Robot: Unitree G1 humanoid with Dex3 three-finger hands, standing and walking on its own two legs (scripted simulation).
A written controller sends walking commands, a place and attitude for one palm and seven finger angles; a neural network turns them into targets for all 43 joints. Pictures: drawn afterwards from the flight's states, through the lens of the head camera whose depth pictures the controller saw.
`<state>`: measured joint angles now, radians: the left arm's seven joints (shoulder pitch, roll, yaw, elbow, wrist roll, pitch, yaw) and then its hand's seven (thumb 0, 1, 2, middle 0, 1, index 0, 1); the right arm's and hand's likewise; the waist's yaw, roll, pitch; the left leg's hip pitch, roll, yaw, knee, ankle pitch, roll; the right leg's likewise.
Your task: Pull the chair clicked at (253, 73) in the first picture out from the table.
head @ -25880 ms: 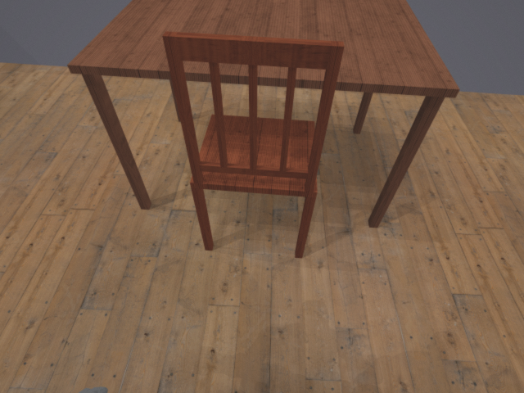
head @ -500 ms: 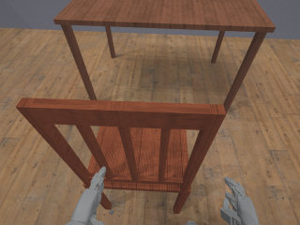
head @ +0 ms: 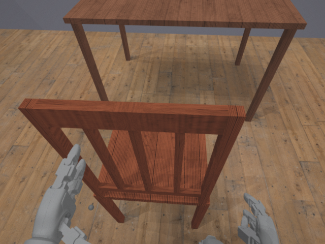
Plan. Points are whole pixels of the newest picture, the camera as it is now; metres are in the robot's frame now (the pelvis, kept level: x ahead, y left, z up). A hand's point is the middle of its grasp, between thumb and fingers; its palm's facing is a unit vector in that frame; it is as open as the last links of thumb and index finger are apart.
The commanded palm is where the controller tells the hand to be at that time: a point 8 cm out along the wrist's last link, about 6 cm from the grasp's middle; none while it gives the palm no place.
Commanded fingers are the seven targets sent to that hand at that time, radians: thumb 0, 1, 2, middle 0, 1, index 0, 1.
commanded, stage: draw the hand back to the body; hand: left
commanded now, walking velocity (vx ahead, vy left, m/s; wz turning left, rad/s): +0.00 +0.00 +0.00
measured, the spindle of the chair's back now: (142, 164) +0.32 +0.08 -0.01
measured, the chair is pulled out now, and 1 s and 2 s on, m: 0.59 0.59 0.59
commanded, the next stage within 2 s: step back with the hand held close in 1.10 s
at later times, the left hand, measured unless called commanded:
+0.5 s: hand (23, 177) +0.20 +0.24 +0.18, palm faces +0.40 -0.82 -0.41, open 12.6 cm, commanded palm +0.15 +0.28 +0.19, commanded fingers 0.00 0.54 0.73 -0.15 -0.22 -0.15 -0.22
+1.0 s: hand (3, 164) +0.21 +0.26 +0.20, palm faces +0.45 -0.79 -0.42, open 7.6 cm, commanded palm +0.16 +0.30 +0.23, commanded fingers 0.00 0.90 0.90 -0.20 -0.30 -0.20 -0.30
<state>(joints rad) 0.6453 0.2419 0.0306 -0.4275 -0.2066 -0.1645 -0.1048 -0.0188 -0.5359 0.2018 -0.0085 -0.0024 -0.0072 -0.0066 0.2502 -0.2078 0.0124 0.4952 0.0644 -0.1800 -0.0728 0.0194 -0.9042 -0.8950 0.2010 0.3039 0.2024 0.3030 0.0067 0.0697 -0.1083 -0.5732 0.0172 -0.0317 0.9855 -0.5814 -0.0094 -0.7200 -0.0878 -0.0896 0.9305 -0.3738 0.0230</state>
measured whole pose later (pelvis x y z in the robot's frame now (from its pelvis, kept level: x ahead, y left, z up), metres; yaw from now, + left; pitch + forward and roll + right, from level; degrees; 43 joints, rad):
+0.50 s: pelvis +0.02 +0.00 +0.05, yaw +0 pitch -2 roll -1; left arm 0.54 0.30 0.21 -0.41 -0.04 -0.05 0.17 -0.01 0.19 0.55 -0.11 -0.15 -0.11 -0.16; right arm 0.20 -0.22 0.03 0.61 0.02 -0.15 -0.09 0.02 -0.90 -0.90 0.20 0.30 0.20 0.30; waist 0.06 0.09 -0.01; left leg -0.10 0.02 -0.01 0.55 -0.41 -0.01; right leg -0.26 -0.07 -0.09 0.54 -0.23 0.02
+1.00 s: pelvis +0.01 +0.00 +0.06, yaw -2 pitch -4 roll -1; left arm 0.49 0.32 0.33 -0.40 -0.05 -0.08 0.16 0.01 0.87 0.88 -0.21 -0.29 -0.20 -0.30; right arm 0.21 -0.24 0.00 0.66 0.01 -0.16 -0.08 0.02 -0.90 -0.90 0.20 0.30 0.20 0.30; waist 0.06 0.09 0.04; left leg -0.03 0.03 0.02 0.45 -0.36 -0.01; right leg -0.20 -0.05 -0.07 0.45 -0.18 0.03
